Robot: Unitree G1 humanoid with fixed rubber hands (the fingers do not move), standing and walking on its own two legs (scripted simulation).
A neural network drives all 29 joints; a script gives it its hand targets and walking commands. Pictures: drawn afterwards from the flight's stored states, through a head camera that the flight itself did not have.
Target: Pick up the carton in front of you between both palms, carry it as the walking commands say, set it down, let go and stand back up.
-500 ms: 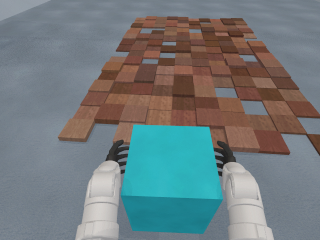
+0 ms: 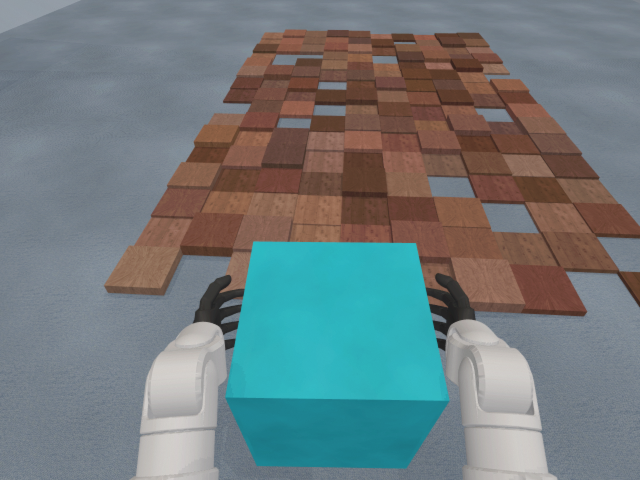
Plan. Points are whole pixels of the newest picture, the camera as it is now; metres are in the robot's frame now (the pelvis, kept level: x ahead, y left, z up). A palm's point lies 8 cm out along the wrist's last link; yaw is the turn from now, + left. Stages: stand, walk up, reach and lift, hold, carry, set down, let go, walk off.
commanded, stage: carry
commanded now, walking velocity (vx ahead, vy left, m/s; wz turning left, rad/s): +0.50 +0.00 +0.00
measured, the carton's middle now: (332, 359) +0.28 +0.01 +0.00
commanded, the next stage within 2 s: none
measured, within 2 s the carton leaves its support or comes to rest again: neither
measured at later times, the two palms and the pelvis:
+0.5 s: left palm (220, 203) +0.52 +0.20 +0.08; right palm (399, 204) +0.53 -0.10 +0.08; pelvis +0.25 +0.05 +0.00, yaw +0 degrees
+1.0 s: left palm (257, 111) +0.87 +0.19 +0.09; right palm (383, 107) +0.91 -0.11 +0.09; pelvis +0.58 +0.01 +0.00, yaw +4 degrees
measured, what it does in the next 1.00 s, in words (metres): walks ahead: right foot, then left foot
